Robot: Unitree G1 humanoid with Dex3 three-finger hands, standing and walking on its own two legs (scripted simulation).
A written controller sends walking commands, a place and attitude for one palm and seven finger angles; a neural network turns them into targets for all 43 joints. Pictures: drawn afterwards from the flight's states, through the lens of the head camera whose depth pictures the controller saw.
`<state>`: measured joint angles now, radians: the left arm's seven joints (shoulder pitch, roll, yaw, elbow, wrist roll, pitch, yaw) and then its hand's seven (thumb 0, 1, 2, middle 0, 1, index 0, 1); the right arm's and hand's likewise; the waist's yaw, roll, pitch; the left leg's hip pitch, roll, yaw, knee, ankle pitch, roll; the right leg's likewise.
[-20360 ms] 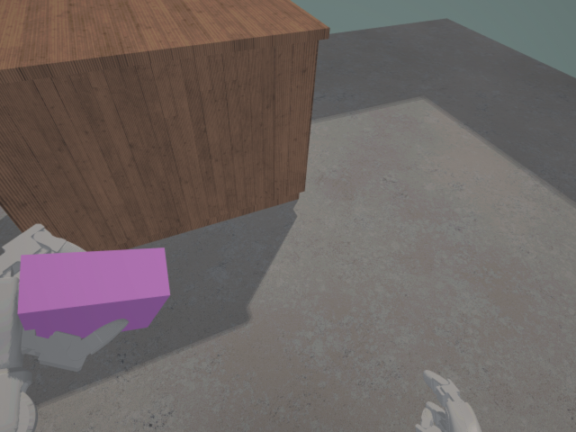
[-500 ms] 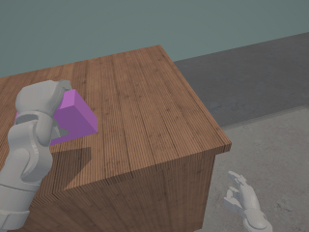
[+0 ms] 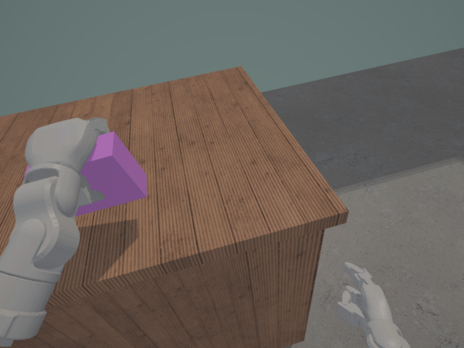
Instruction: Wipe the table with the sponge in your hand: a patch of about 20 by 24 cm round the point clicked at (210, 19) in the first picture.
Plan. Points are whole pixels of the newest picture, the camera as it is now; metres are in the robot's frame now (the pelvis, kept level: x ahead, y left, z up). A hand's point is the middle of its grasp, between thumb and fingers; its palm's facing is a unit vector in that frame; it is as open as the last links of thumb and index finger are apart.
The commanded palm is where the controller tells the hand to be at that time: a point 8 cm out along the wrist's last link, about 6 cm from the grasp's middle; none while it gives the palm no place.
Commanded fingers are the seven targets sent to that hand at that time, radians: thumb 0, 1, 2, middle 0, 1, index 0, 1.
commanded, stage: lower the sponge onto the table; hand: left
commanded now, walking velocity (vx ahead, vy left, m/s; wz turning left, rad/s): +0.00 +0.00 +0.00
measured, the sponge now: (99, 183) +0.30 +0.28 +0.17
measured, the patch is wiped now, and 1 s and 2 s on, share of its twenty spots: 0.00 0.00 0.25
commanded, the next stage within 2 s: wipe forward along the first lane in 1.18 s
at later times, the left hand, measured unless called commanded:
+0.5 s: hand (91, 181) +0.29 +0.29 +0.18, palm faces +0.12 -0.04 -0.99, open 9.6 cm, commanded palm +0.25 +0.28 +0.26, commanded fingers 0.00 0.10 1.30 -1.20 -1.60 -1.20 -1.60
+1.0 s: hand (98, 192) +0.28 +0.28 +0.17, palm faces +0.11 -0.04 -0.99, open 9.6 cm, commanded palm +0.25 +0.28 +0.23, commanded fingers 0.00 0.10 1.30 -1.20 -1.60 -1.20 -1.60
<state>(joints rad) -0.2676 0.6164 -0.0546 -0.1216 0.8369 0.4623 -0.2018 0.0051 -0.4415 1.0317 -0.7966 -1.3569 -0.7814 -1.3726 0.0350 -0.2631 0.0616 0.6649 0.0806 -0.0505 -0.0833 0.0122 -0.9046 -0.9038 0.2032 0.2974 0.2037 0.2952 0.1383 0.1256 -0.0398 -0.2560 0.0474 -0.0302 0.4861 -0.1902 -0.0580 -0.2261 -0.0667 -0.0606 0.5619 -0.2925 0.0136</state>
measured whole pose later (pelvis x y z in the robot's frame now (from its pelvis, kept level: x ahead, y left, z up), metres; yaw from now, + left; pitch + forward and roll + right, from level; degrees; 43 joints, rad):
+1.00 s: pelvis +0.01 +0.00 +0.00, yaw +0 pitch -2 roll +1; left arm -0.14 0.56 -0.08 -0.13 0.88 0.43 -0.15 0.00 -0.44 1.03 -0.80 -1.36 -0.78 -1.37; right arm 0.04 -0.26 0.05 0.66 0.07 -0.04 -0.07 0.01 -0.90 -0.90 0.20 0.30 0.20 0.30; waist 0.14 0.12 -0.04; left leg -0.25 0.05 -0.03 0.49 -0.21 -0.06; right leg -0.21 -0.07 -0.06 0.55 -0.30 0.02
